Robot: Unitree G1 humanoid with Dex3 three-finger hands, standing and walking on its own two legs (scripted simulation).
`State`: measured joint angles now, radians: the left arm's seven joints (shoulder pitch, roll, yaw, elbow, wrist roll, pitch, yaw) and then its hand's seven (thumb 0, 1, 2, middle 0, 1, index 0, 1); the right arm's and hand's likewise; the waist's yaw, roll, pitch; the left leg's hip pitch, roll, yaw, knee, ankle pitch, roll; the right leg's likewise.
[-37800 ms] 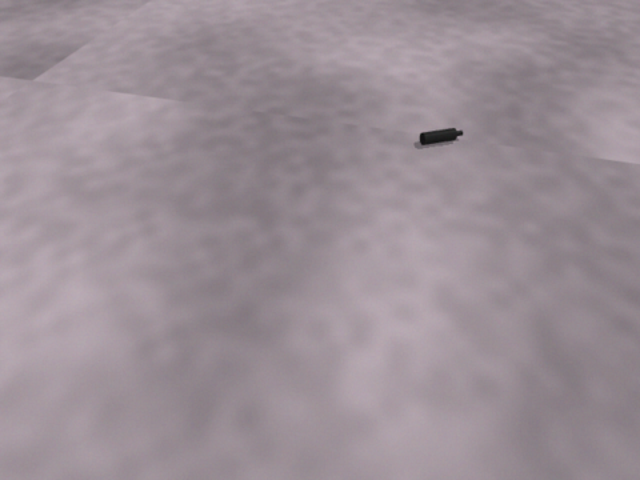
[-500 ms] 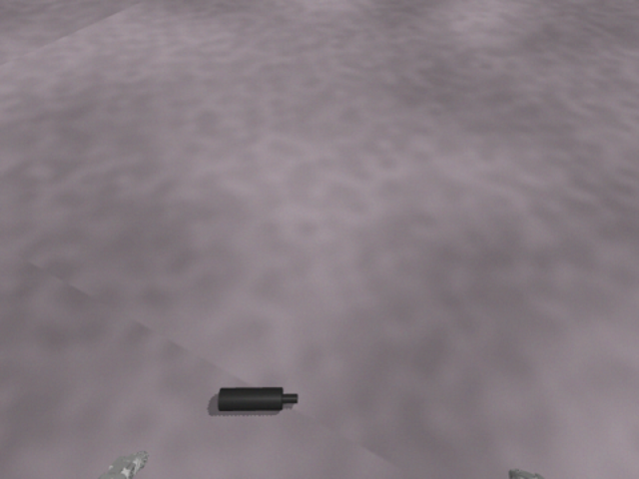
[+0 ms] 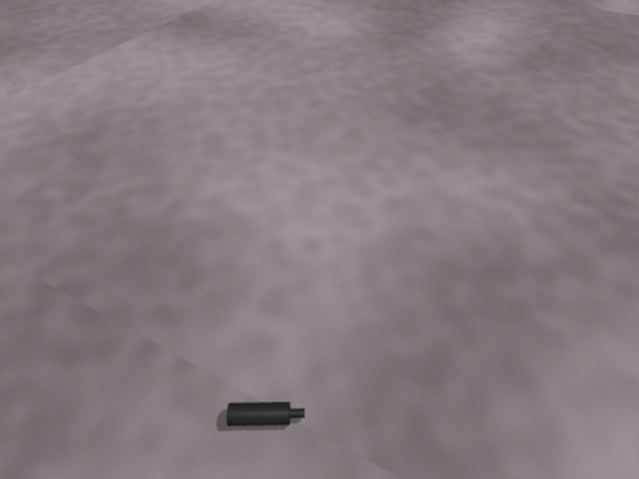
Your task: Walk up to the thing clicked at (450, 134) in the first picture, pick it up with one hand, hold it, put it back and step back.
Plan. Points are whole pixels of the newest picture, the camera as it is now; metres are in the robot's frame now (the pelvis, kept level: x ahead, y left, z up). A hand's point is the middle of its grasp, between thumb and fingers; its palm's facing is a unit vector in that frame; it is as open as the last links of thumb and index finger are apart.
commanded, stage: stand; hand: left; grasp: from above
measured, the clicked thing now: (266, 413) +0.46 +0.19 -0.75
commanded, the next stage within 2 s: step back in 1.72 s
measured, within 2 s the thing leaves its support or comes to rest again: neither
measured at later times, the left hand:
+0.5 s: hand out of the picture +0.06 +0.23 -0.16, palm faces +0.01 -0.95 -0.32, open 7.3 cm
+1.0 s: hand out of the picture +0.08 +0.23 -0.15, palm faces +0.00 -0.94 -0.33, open 7.3 cm
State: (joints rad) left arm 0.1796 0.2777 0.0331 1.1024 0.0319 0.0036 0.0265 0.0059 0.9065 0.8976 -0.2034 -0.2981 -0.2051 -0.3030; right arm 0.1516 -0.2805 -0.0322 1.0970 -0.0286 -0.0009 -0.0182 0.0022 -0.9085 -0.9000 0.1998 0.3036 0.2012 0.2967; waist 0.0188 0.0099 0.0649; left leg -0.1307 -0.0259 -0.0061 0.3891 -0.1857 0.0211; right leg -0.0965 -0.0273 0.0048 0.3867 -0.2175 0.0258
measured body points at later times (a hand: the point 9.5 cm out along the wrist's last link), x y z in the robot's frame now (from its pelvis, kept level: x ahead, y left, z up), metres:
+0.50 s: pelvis +0.00 -0.01 +0.00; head +0.00 -0.01 +0.45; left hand +0.06 +0.28 -0.14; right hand +0.07 -0.30 -0.14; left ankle +0.02 +0.10 -0.74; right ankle +0.00 -0.14 -0.74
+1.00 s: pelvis +0.01 -0.02 +0.00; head +0.02 -0.02 +0.45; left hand +0.08 +0.28 -0.13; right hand +0.08 -0.31 -0.14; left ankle +0.02 +0.10 -0.74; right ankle +0.00 -0.14 -0.74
